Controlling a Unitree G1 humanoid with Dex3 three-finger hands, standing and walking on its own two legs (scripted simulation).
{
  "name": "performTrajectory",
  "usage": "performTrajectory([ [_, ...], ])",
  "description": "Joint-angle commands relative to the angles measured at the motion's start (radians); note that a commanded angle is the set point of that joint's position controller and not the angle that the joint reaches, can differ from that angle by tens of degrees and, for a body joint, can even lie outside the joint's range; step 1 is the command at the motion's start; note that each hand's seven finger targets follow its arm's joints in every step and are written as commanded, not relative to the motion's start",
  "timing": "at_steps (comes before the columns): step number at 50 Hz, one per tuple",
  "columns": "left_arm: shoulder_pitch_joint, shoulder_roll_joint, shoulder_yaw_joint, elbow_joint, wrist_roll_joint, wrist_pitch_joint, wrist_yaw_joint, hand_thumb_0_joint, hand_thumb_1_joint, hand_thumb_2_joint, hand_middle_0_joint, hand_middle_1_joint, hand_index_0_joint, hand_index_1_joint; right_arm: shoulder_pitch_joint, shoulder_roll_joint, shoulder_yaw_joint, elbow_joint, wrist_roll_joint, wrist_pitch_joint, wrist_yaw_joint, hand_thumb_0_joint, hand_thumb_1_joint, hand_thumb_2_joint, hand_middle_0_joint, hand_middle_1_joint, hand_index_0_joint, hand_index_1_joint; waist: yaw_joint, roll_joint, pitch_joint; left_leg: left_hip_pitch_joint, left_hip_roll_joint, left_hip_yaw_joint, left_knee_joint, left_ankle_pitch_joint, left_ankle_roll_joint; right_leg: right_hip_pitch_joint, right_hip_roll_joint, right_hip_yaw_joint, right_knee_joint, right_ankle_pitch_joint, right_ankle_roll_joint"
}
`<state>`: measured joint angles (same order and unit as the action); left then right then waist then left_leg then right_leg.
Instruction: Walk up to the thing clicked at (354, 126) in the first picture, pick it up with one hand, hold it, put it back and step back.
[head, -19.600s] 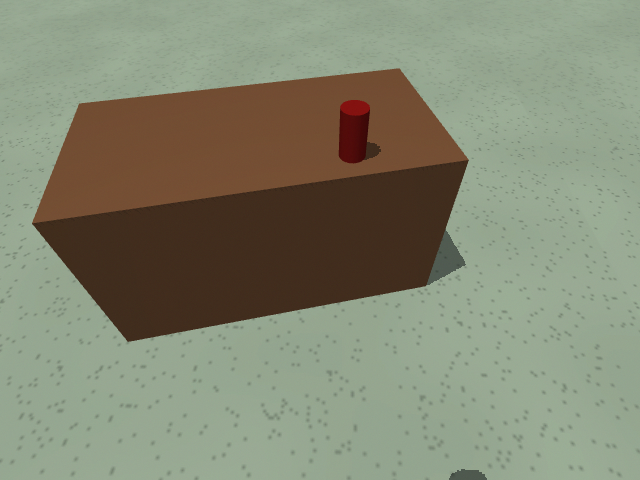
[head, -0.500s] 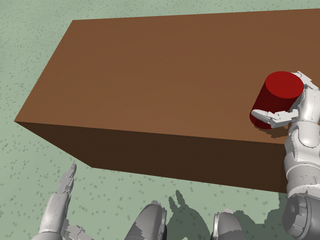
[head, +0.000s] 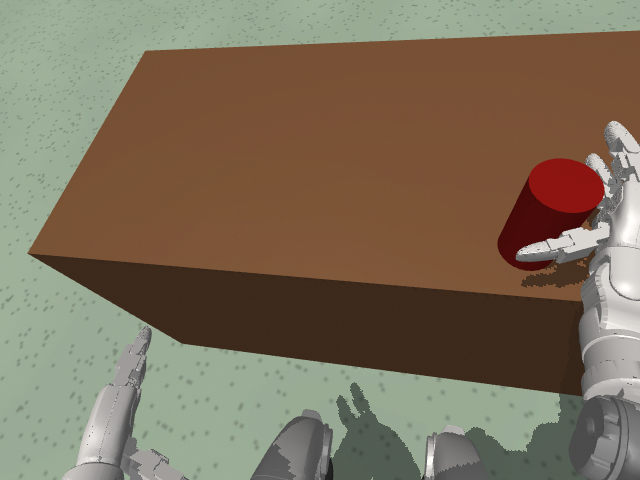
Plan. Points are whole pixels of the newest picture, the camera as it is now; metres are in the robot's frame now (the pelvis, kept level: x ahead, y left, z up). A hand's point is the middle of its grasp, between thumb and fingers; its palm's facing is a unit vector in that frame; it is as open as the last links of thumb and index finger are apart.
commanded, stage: withdraw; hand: right
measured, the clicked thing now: (543, 219) +0.46 -0.19 +0.00
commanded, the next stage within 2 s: rise in 0.14 s
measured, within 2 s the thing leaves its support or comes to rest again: neither
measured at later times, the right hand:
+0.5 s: hand out of the picture +0.44 -0.31 +0.11, palm faces +0.32 +0.91 -0.26, open 17.4 cm
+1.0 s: hand out of the picture +0.25 -0.26 +0.08, palm faces +0.31 +0.90 -0.32, open 17.2 cm
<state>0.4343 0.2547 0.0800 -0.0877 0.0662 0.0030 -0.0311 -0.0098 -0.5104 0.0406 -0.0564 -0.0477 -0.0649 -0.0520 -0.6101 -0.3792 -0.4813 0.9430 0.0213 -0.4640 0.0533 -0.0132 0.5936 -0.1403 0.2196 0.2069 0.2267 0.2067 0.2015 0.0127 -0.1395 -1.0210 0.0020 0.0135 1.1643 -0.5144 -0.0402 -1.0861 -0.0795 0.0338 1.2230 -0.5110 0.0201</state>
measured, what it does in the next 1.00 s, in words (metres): rises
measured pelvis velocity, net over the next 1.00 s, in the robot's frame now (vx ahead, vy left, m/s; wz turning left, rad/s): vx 0.04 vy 0.00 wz -0.03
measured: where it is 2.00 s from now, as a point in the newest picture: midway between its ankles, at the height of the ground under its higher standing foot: outside the picture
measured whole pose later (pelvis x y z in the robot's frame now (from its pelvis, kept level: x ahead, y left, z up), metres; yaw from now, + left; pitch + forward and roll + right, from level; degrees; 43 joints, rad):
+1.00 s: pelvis +0.04 +0.00 +0.08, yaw -2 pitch +6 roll +1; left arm 0.38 0.23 0.09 0.29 -0.06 0.09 0.06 -0.01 -0.45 0.08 -0.05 -0.04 -0.06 -0.05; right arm 0.31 -0.30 -0.20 0.12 0.08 0.01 -0.06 -0.01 0.48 -0.06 0.07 0.06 0.06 0.06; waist -0.02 -0.03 -0.08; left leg -0.42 0.04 0.01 0.71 -0.39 -0.04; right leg -0.47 -0.05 0.00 0.75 -0.38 0.02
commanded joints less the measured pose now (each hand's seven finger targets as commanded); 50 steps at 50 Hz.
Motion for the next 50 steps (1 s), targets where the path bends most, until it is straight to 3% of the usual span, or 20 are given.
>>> performTrajectory([
  [1, 0.050, 0.147, 0.088, -0.116, -0.012, -0.039, 0.029, 0.000, -0.517, 0.030, -0.048, -0.046, -0.050, -0.043, -0.399, -0.302, -0.020, -0.250, 0.017, -0.056, 0.009, 0.000, 0.600, -0.033, 0.063, 0.059, 0.063, 0.059, -0.034, -0.205, -0.471, 0.226, -0.038, 0.024, -0.176, 0.317, 0.047, 0.447, 0.047, -0.015, -0.203, 0.311, -0.016],
  [5, -0.026, 0.152, 0.067, -0.083, -0.025, -0.039, 0.043, 0.000, -0.533, 0.037, -0.046, -0.042, -0.045, -0.043, -0.467, -0.367, -0.032, -0.275, 0.032, -0.002, 0.036, 0.000, 0.611, -0.030, 0.054, 0.054, 0.055, 0.054, -0.060, -0.209, -0.485, 0.295, -0.034, 0.022, -0.219, 0.351, 0.045, 0.500, 0.049, -0.017, -0.240, 0.348, -0.017],
  [8, -0.040, 0.160, 0.072, -0.049, -0.042, -0.043, 0.056, 0.000, -0.537, 0.037, -0.048, -0.043, -0.047, -0.044, -0.415, -0.312, 0.000, -0.171, 0.052, 0.054, 0.077, 0.000, 0.592, -0.034, 0.053, 0.050, 0.053, 0.050, -0.031, -0.133, -0.420, 0.324, -0.032, 0.027, -0.254, 0.360, 0.040, 0.480, 0.047, -0.012, -0.270, 0.335, -0.022],
  [13, -0.027, 0.135, 0.030, 0.027, -0.059, -0.053, 0.059, 0.000, -0.568, 0.072, -0.063, -0.055, -0.050, -0.068, -0.364, -0.273, 0.021, -0.068, 0.085, 0.120, 0.154, 0.000, 0.492, -0.037, 0.069, 0.049, 0.071, 0.049, -0.044, -0.072, -0.327, 0.320, -0.029, 0.038, -0.286, 0.363, 0.040, 0.483, 0.043, -0.008, -0.318, 0.369, -0.024],
  [14, -0.047, 0.163, 0.041, -0.066, -0.075, -0.029, 0.059, 0.000, -0.547, 0.062, -0.061, -0.058, -0.054, -0.064, -0.258, -0.481, 0.000, 0.013, -0.026, 0.183, 0.095, 0.000, 0.493, -0.048, 0.063, 0.056, 0.065, 0.056, -0.133, -0.089, -0.356, 0.405, -0.025, 0.034, -0.336, 0.363, 0.046, 0.551, 0.054, -0.028, -0.369, 0.394, -0.012],
  [16, 0.059, 0.161, 0.048, 0.033, -0.073, 0.011, 0.046, 0.000, -0.545, 0.060, -0.057, -0.051, -0.050, -0.057, -0.412, -0.408, 0.056, -0.102, -0.008, 0.216, 0.060, 0.000, 0.536, -0.041, 0.059, 0.058, 0.065, 0.058, -0.078, -0.097, -0.314, 0.388, -0.029, 0.029, -0.350, 0.375, 0.043, 0.556, 0.056, -0.036, -0.382, 0.379, -0.019],
  [17, 0.039, 0.129, 0.013, 0.028, -0.077, 0.018, 0.035, 0.000, -0.539, 0.056, -0.056, -0.050, -0.050, -0.055, -0.371, -0.428, 0.043, -0.091, -0.019, 0.236, 0.052, 0.000, 0.540, -0.040, 0.060, 0.058, 0.065, 0.058, -0.103, -0.102, -0.328, 0.417, -0.026, 0.028, -0.360, 0.403, 0.040, 0.568, 0.060, -0.044, -0.383, 0.403, -0.020],
  [20, 0.012, 0.166, 0.039, 0.083, -0.088, 0.035, 0.027, 0.000, -0.503, 0.067, -0.050, -0.047, -0.044, -0.053, -0.362, -0.556, 0.004, -0.143, -0.046, 0.277, 0.000, 0.000, 0.534, -0.041, 0.059, 0.058, 0.064, 0.058, -0.128, -0.112, -0.324, 0.444, -0.025, 0.034, -0.382, 0.398, 0.047, 0.603, 0.057, -0.043, -0.415, 0.431, -0.017],
  [23, -0.062, 0.190, 0.055, 0.063, -0.094, 0.046, 0.033, 0.000, -0.531, 0.078, -0.050, -0.051, -0.047, -0.053, -0.405, -0.582, 0.000, -0.209, -0.057, 0.290, -0.044, 0.000, 0.559, -0.051, 0.056, 0.056, 0.055, 0.056, -0.138, -0.127, -0.386, 0.492, -0.026, 0.035, -0.416, 0.392, 0.050, 0.689, 0.054, -0.043, -0.446, 0.434, -0.012],
  [26, -0.097, 0.149, 0.013, 0.082, -0.100, 0.046, 0.039, 0.000, -0.544, 0.086, -0.049, -0.047, -0.042, -0.054, -0.241, -0.495, 0.033, -0.155, -0.054, 0.309, -0.077, 0.000, 0.564, -0.052, 0.056, 0.056, 0.054, 0.056, -0.162, -0.117, -0.361, 0.555, -0.021, 0.033, -0.438, 0.446, 0.044, 0.694, 0.057, -0.057, -0.462, 0.481, -0.012],
  [29, -0.112, 0.178, 0.045, 0.075, -0.104, 0.047, 0.054, 0.000, -0.530, 0.087, -0.049, -0.045, -0.042, -0.052, -0.240, -0.430, 0.096, -0.269, -0.042, 0.317, -0.091, 0.000, 0.554, -0.055, 0.056, 0.056, 0.054, 0.057, -0.148, -0.148, -0.384, 0.548, -0.025, 0.045, -0.450, 0.461, 0.053, 0.789, 0.045, -0.048, -0.485, 0.565, -0.001],
  [31, -0.064, 0.173, 0.051, 0.144, -0.111, 0.053, 0.062, 0.000, -0.499, 0.090, -0.047, -0.041, -0.039, -0.048, -0.103, -0.360, 0.135, -0.283, -0.027, 0.336, -0.095, 0.000, 0.529, -0.061, 0.057, 0.056, 0.054, 0.056, -0.155, -0.145, -0.292, 0.528, -0.027, 0.055, -0.470, 0.427, 0.057, 0.788, 0.042, -0.049, -0.517, 0.533, 0.003],
  [32, -0.029, 0.176, 0.055, 0.170, -0.114, 0.055, 0.063, 0.000, -0.503, 0.089, -0.048, -0.045, -0.041, -0.051, 0.015, -0.359, 0.109, -0.251, -0.020, 0.346, -0.099, 0.000, 0.530, -0.059, 0.057, 0.056, 0.054, 0.056, -0.168, -0.111, -0.260, 0.538, -0.028, 0.062, -0.472, 0.433, 0.056, 0.779, 0.038, -0.045, -0.526, 0.561, 0.005],
  [35, -0.037, 0.146, 0.046, 0.175, -0.123, 0.053, 0.065, 0.000, -0.468, 0.088, -0.047, -0.046, -0.043, -0.049, 0.121, -0.272, 0.173, -0.512, 0.013, 0.358, -0.094, 0.000, 0.504, -0.064, 0.057, 0.056, 0.054, 0.056, -0.187, -0.156, -0.236, 0.553, -0.027, 0.066, -0.489, 0.428, 0.062, 0.809, 0.037, -0.051, -0.551, 0.573, 0.009],
  [38, -0.021, 0.125, 0.032, 0.205, -0.134, 0.059, 0.063, 0.000, -0.472, 0.079, -0.048, -0.046, -0.046, -0.047, 0.409, -0.243, 0.154, -0.612, 0.035, 0.387, -0.100, 0.000, 0.498, -0.063, 0.058, 0.055, 0.054, 0.055, -0.203, -0.091, -0.138, 0.591, -0.022, 0.067, -0.517, 0.423, 0.056, 0.746, 0.049, -0.065, -0.575, 0.503, -0.003],
  [39, -0.031, 0.101, 0.020, 0.225, -0.136, 0.060, 0.062, 0.000, -0.425, 0.085, -0.044, -0.045, -0.044, -0.045, 0.407, -0.240, 0.161, -0.749, 0.041, 0.383, -0.100, 0.000, 0.473, -0.068, 0.057, 0.055, 0.054, 0.055, -0.208, -0.133, -0.124, 0.598, -0.021, 0.065, -0.521, 0.403, 0.057, 0.744, 0.050, -0.067, -0.592, 0.475, -0.001],
  [41, -0.046, 0.143, 0.067, 0.198, -0.132, 0.062, 0.074, 0.000, -0.446, 0.082, -0.046, -0.046, -0.045, -0.047, 0.491, -0.259, 0.126, -0.872, 0.049, 0.386, -0.111, 0.000, 0.485, -0.066, 0.057, 0.055, 0.054, 0.055, -0.200, -0.119, -0.165, 0.626, -0.019, 0.060, -0.526, 0.437, 0.052, 0.777, 0.050, -0.068, -0.586, 0.500, -0.005],
  [43, -0.070, 0.136, 0.067, 0.236, -0.128, 0.053, 0.084, 0.000, -0.453, 0.074, -0.048, -0.046, -0.048, -0.045, 0.563, -0.227, 0.151, -0.972, 0.053, 0.389, -0.120, 0.000, 0.483, -0.064, 0.058, 0.055, 0.054, 0.055, -0.209, -0.151, -0.107, 0.623, -0.018, 0.061, -0.528, 0.421, 0.052, 0.766, 0.051, -0.069, -0.595, 0.483, -0.002],
  [45, -0.092, 0.180, 0.118, 0.225, -0.123, 0.041, 0.106, 0.000, -0.484, 0.071, -0.049, -0.047, -0.047, -0.049, 0.718, -0.181, 0.151, -0.975, 0.053, 0.400, -0.131, 0.000, 0.494, -0.062, 0.057, 0.056, 0.055, 0.056, -0.198, -0.099, -0.088, 0.621, -0.021, 0.064, -0.524, 0.410, 0.047, 0.762, 0.048, -0.066, -0.595, 0.461, -0.009],
  [50, -0.092, 0.139, 0.112, 0.220, -0.114, 0.015, 0.131, 0.000, -0.482, 0.058, -0.052, -0.049, -0.053, -0.047, 0.898, -0.098, 0.199, -1.144, 0.055, 0.396, -0.144, 0.000, 0.488, -0.062, 0.057, 0.056, 0.055, 0.056, -0.214, -0.057, -0.061, 0.635, -0.006, 0.053, -0.528, 0.378, 0.036, 0.732, 0.063, -0.075, -0.582, 0.391, -0.021],
])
